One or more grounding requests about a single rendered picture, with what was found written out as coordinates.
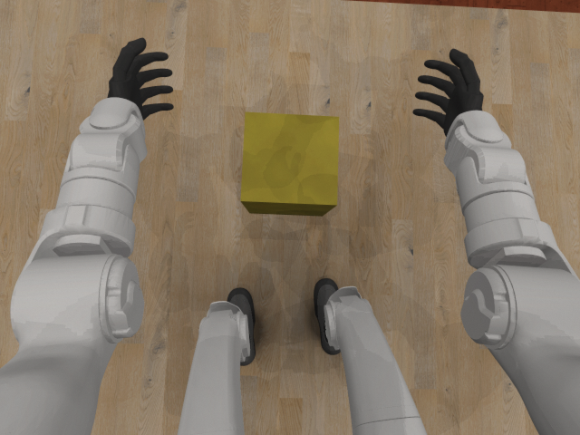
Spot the right robot thigh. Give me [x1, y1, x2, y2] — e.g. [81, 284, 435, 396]
[324, 295, 427, 435]

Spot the robot left hand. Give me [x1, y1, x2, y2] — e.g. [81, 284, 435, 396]
[107, 38, 174, 120]

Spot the carton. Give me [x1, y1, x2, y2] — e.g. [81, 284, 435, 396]
[240, 112, 339, 217]

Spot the right robot forearm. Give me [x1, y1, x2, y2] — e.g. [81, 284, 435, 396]
[444, 111, 580, 282]

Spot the left robot forearm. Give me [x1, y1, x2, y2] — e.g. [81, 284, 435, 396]
[10, 97, 148, 342]

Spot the left robot shin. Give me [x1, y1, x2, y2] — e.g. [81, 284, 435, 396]
[198, 301, 243, 333]

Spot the robot right hand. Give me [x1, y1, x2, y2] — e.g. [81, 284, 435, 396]
[413, 49, 484, 137]

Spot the right robot upper arm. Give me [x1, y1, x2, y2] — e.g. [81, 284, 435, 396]
[460, 264, 580, 435]

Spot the left robot upper arm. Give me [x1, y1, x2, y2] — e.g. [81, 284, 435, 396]
[0, 254, 144, 435]

